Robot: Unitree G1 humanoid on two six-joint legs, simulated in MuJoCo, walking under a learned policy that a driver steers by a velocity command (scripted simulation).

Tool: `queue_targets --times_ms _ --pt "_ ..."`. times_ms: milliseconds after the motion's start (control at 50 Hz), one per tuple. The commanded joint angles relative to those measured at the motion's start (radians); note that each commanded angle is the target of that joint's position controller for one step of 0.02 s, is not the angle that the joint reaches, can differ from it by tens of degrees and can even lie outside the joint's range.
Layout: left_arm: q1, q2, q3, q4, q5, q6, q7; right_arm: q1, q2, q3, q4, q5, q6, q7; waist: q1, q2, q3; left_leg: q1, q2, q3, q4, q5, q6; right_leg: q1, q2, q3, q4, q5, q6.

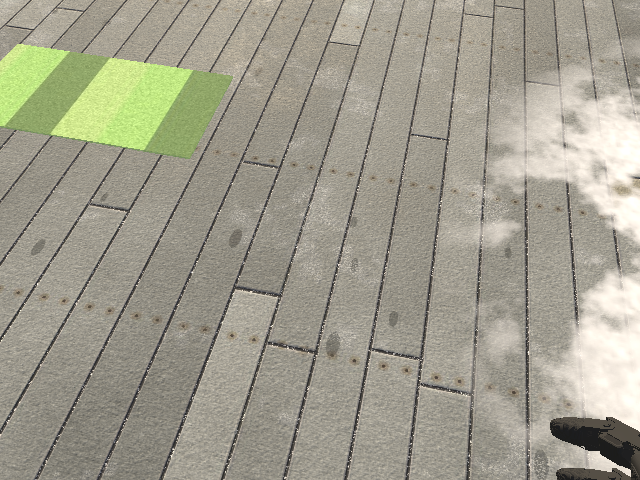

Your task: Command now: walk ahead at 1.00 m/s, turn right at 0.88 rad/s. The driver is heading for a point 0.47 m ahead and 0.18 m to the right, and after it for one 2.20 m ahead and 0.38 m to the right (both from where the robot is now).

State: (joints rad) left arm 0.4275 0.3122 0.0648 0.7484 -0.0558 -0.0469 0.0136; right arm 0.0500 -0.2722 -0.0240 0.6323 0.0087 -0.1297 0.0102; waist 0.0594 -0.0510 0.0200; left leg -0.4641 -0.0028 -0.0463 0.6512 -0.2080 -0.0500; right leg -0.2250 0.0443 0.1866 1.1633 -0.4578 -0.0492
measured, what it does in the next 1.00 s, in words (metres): walks ahead: right foot, then left foot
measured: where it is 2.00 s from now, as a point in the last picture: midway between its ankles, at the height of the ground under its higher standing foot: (445, 337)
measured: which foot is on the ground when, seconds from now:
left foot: down 0.00-0.38, up 0.40-0.82, down 0.84-1.00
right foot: up 0.00-0.36, down 0.38-0.86, up 0.88-1.00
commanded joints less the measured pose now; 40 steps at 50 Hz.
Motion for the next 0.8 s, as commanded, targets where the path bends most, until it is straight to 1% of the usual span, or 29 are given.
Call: queue_targets --times_ms 20,40,60,80,100,120,180,220,260,280,300,320,340,360,380,400,420,440,460,480,500,520,540,580,620,660,700,760,800 --pt "-0.12 0.051 -0.011 -0.142 0.012 -0.014 -0.002 0.288 -0.146 -0.063 0.035 -0.017 0.02 -0.006 -0.173 0.118 -0.076 0.627 0.345 -0.524 -0.382 -0.299 0.18 -0.649 -0.128 -0.079 0.311 0.131 -0.009" --pt "-0.151 0.05 -0.004 -0.161 0.027 -0.01 -0.011 0.251 -0.121 -0.058 0.053 -0.03 0.02 -0.006 -0.137 0.124 -0.039 0.527 0.314 -0.414 -0.379 -0.161 0.186 -0.606 -0.163 -0.067 0.243 0.165 -0.011" --pt "-0.154 0.043 0.002 -0.163 0.017 0.005 -0.023 0.222 -0.084 -0.049 0.07 -0.034 0.017 -0.009 -0.106 0.143 -0.008 0.458 0.28 -0.305 -0.388 -0.082 0.175 -0.56 -0.193 -0.059 0.204 0.169 -0.011" --pt "-0.162 0.027 0.001 -0.172 0.006 0.019 -0.03 0.211 -0.056 -0.044 0.087 -0.025 0.015 -0.007 -0.093 0.164 0.007 0.434 0.264 -0.229 -0.402 -0.035 0.164 -0.559 -0.205 -0.066 0.183 0.165 -0.012" --pt "-0.175 0.006 -0.005 -0.187 0.002 0.031 -0.035 0.211 -0.051 -0.044 0.102 -0.014 0.012 -0.006 -0.081 0.16 0.021 0.415 0.268 -0.178 -0.415 0.01 0.164 -0.575 -0.22 -0.074 0.171 0.161 -0.013" --pt "-0.198 -0.004 -0.01 -0.204 0.008 0.037 -0.04 0.211 -0.061 -0.048 0.112 -0.007 0.01 -0.006 -0.075 0.139 0.044 0.404 0.274 -0.128 -0.432 0.07 0.171 -0.606 -0.226 -0.081 0.156 0.19 -0.009" --pt "-0.254 0.004 -0.018 -0.235 0.018 0.031 -0.054 0.171 -0.116 -0.058 0.115 -0.019 0.006 -0.017 -0.051 0.092 0.094 0.348 0.261 0.034 -0.497 0.166 0.171 -0.613 -0.222 -0.106 0.023 0.349 0.011" --pt "-0.323 0.023 -0.017 -0.247 0.022 0.025 -0.067 0.183 -0.15 -0.063 0.123 -0.02 0.006 -0.023 -0.07 0.048 0.124 0.36 0.226 0.143 -0.533 0.208 0.144 -0.576 -0.198 -0.169 -0.128 0.475 0.0" --pt "-0.414 0.017 -0.021 -0.267 0.022 0.013 -0.086 0.244 -0.183 -0.066 0.144 -0.018 0.009 -0.025 -0.106 0.016 0.15 0.412 0.213 0.215 -0.536 0.345 0.115 -0.525 -0.16 -0.246 -0.285 0.541 -0.03" --pt "-0.433 0.023 -0.019 -0.274 0.02 0.007 -0.094 0.254 -0.209 -0.069 0.147 -0.02 0.014 -0.026 -0.098 0.03 0.145 0.43 0.207 0.252 -0.508 0.546 0.097 -0.454 -0.122 -0.293 -0.356 0.546 -0.05" --pt "-0.436 0.05 -0.008 -0.277 0.019 0.004 -0.099 0.278 -0.243 -0.075 0.148 -0.022 0.02 -0.03 -0.085 0.067 0.11 0.469 0.211 0.27 -0.452 0.821 0.086 -0.374 -0.07 -0.345 -0.378 0.53 -0.064" --pt "-0.408 0.08 0.006 -0.275 0.012 0.004 -0.102 0.296 -0.273 -0.082 0.149 -0.022 0.03 -0.037 -0.05 0.118 0.069 0.52 0.222 0.279 -0.36 1.099 0.077 -0.312 -0.022 -0.383 -0.376 0.48 -0.075" --pt "-0.312 0.112 0.024 -0.258 0.004 0.011 -0.101 0.286 -0.303 -0.09 0.141 -0.019 0.044 -0.043 0.019 0.168 0.012 0.537 0.24 0.282 -0.211 1.313 0.08 -0.204 0.014 -0.398 -0.362 0.409 -0.093" --pt "-0.114 0.168 0.054 -0.205 0.008 0.022 -0.096 0.244 -0.317 -0.096 0.117 -0.012 0.055 -0.044 0.121 0.186 -0.072 0.475 0.249 0.268 0.03 1.42 0.091 0.013 0.042 -0.384 -0.369 0.373 -0.125" --pt "0.123 0.23 0.091 -0.131 0.019 0.033 -0.078 0.195 -0.291 -0.091 0.091 0.003 0.049 -0.039 0.226 0.113 -0.155 0.272 0.197 0.254 0.363 1.178 0.068 0.364 0.022 -0.283 -0.508 0.504 -0.173" --pt "0.1 0.26 0.092 -0.109 0.021 0.046 -0.051 0.179 -0.119 -0.046 0.064 -0.016 0.017 -0.027 0.143 -0.239 -0.097 -0.062 -0.055 0.228 0.848 -0.182 0.016 0.562 -0.099 -0.036 -0.561 0.798 -0.234" --pt "-0.017 0.312 0.073 -0.201 0.082 0.014 -0.054 0.37 -0.102 -0.017 -0.014 0.002 -0.028 -0.011 -0.022 -0.323 -0.41 -0.314 -0.113 -0.057 1.102 -0.399 0.003 0.784 -0.362 0.597 -0.697 0.62 -0.494" --pt "-0.034 0.24 0.075 -0.233 0.076 0.005 -0.056 0.231 -0.214 -0.032 -0.026 0.008 -0.049 -0.007 0.063 -0.07 -0.45 -0.289 -0.053 -0.152 1.007 -0.299 0.039 0.693 -0.342 0.65 -0.81 0.431 -0.435" --pt "-0.091 0.207 0.062 -0.22 0.071 -0.012 -0.058 0.179 -0.201 -0.031 -0.04 0.033 -0.044 -0.012 -0.003 0.055 -0.231 -0.308 -0.015 -0.112 0.887 -0.263 0.045 0.486 -0.326 0.521 -0.848 0.489 -0.388" --pt "-0.176 0.15 0.045 -0.219 0.056 -0.027 -0.058 0.197 -0.187 -0.029 -0.002 0.017 -0.023 -0.025 -0.058 0.189 -0.164 -0.24 0.058 -0.091 0.787 -0.213 0.036 0.312 -0.301 0.394 -0.834 0.592 -0.334" --pt "-0.238 0.126 0.033 -0.224 0.059 -0.032 -0.052 0.243 -0.192 -0.034 0.029 0.01 0.003 -0.028 -0.095 0.181 -0.105 -0.157 0.093 -0.072 0.729 -0.196 0.017 0.149 -0.288 0.283 -0.823 0.751 -0.312" --pt "-0.256 0.104 0.021 -0.214 0.073 -0.034 -0.048 0.269 -0.197 -0.039 0.051 0.008 0.03 -0.025 -0.112 0.155 -0.07 -0.073 0.124 -0.06 0.675 -0.188 0.005 0.015 -0.272 0.198 -0.844 0.838 -0.288" --pt "-0.253 0.083 0.01 -0.185 0.07 -0.039 -0.045 0.272 -0.173 -0.035 0.059 0.005 0.046 -0.025 -0.115 0.13 -0.047 -0.025 0.136 -0.042 0.598 -0.183 -0.004 -0.075 -0.248 0.126 -0.862 0.895 -0.269" --pt "-0.226 0.091 0.005 -0.128 0.07 -0.049 -0.032 0.237 -0.097 -0.015 0.054 -0.004 0.056 -0.031 -0.102 0.075 -0.043 0.004 0.118 0.002 0.45 -0.088 -0.018 -0.133 -0.196 -0.031 -0.876 1.044 -0.242" --pt "-0.246 0.089 0.003 -0.107 0.078 -0.046 -0.018 0.215 -0.061 -0.003 0.064 -0.003 0.056 -0.023 -0.089 0.041 -0.067 0.034 0.103 0.022 0.255 0.13 -0.012 -0.112 -0.131 -0.178 -0.876 1.008 -0.192" --pt "-0.24 0.083 -0.001 -0.093 0.085 -0.039 -0.008 0.157 -0.072 -0.007 0.062 0.003 0.049 -0.005 -0.041 0.023 -0.081 0.04 0.078 0.027 0.111 0.357 -0.006 -0.04 -0.128 -0.238 -0.882 0.904 -0.16" --pt "-0.239 0.097 0.003 -0.076 0.082 -0.023 0.0 0.107 -0.102 -0.02 0.037 0.01 0.046 0.015 -0.017 0.0 -0.068 -0.003 0.075 0.028 0.034 0.405 0.001 0.04 -0.165 -0.245 -0.869 0.835 -0.148" --pt "-0.248 0.108 0.012 -0.06 0.073 0.013 0.013 0.085 -0.135 -0.04 0.001 0.006 0.05 0.048 -0.009 -0.013 -0.042 -0.093 0.08 0.045 -0.008 0.267 0.03 0.153 -0.233 -0.235 -0.796 0.819 -0.141" --pt "-0.272 0.113 0.019 -0.066 0.059 0.036 0.028 0.127 -0.148 -0.054 -0.011 -0.003 0.056 0.065 -0.033 -0.02 -0.04 -0.096 0.054 0.083 -0.018 0.127 0.061 0.189 -0.259 -0.236 -0.692 0.904 -0.12"
Velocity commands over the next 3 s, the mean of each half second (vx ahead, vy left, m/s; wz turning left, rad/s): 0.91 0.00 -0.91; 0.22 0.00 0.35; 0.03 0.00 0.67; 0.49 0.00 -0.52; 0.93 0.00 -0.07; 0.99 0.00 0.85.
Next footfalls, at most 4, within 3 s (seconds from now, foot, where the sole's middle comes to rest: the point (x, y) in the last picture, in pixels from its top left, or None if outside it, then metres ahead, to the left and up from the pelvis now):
0.38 right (415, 475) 0.51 -0.15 -0.75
0.84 left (382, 343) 0.81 -0.08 -0.75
1.32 right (470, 350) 0.80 -0.29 -0.75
1.68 left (370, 379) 0.71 -0.06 -0.75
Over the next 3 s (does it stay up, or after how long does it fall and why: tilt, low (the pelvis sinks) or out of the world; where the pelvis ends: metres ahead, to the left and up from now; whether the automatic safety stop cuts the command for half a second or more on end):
stays up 1.66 -0.57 0.00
